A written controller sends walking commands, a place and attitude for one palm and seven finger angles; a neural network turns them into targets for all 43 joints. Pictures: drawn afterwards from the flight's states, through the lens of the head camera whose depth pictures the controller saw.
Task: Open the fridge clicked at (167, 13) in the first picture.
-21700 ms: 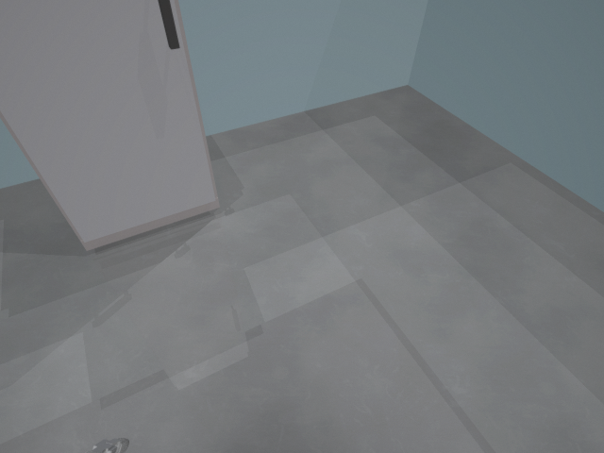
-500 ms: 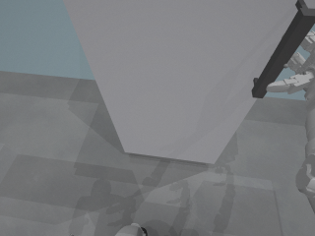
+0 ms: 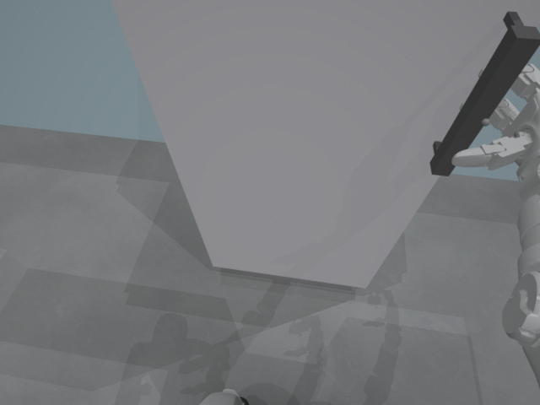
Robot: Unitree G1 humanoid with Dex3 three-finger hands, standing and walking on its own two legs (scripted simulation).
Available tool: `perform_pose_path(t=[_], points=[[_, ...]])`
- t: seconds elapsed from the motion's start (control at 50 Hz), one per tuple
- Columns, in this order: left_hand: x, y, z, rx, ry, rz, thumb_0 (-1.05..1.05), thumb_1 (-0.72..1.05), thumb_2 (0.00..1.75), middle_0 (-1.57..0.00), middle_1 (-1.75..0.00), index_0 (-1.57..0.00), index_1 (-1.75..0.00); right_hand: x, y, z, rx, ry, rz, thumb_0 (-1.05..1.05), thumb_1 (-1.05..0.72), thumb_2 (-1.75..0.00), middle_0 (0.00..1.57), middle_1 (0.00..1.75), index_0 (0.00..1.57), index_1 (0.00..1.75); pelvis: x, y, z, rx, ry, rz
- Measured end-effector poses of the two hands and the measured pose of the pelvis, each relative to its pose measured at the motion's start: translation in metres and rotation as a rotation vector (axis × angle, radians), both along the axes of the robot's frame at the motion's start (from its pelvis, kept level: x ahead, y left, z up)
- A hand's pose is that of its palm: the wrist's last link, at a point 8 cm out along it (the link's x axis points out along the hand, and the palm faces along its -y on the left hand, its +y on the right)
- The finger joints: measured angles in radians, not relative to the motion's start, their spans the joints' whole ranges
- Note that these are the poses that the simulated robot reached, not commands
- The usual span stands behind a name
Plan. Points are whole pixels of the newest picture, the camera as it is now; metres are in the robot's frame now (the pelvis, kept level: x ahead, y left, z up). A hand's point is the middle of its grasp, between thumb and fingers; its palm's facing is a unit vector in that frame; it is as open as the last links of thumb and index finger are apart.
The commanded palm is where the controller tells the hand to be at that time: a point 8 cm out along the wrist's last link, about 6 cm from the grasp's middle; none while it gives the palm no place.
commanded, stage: slide the fingers in behind the handle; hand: right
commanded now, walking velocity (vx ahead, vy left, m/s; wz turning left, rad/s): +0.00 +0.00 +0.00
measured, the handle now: (470, 104) +0.54 -0.18 +0.16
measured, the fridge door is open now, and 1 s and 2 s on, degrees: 0 0 0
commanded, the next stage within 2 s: grip the handle and tug to test in 1.44 s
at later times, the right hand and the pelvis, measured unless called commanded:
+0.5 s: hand (470, 121) +0.50 -0.17 +0.17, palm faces -0.04 +1.00 -0.01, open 13.9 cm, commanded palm +0.47 -0.22 +0.16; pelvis +0.01 +0.00 +0.00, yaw -1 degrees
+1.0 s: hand (461, 122) +0.50 -0.16 +0.16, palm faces -0.04 +1.00 +0.00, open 13.8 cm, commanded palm +0.47 -0.21 +0.16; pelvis +0.00 +0.00 +0.00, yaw -1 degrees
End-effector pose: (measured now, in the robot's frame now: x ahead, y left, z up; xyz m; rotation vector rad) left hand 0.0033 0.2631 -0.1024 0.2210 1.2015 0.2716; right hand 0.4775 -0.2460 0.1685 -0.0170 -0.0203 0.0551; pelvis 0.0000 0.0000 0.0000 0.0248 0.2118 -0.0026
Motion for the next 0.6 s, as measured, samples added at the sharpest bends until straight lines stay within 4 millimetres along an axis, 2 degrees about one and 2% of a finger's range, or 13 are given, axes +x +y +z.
perform_pose_path(t=[0.3,0.6], points=[[0.028,0.003,0.0,0.0,-0.053,-0.032,0.01,0.9,0.9,-0.2,-0.3,-0.2,-0.3,0.0,0.013,-0.004,0.008,0.007,-0.008,-0.01,0.5,-0.3,0.31,1.21,0.31,1.2,0.004,0.002,0.001,-0.003,-0.009,-0.006],[0.029,0.003,-0.003,-0.018,-0.048,-0.042,0.01,0.9,0.9,-0.2,-0.3,-0.2,-0.3,-0.001,0.024,-0.002,-0.01,0.013,-0.006,-0.01,0.5,-0.3,0.31,1.21,0.31,1.21,0.005,0.005,0.002,-0.005,-0.016,-0.013]])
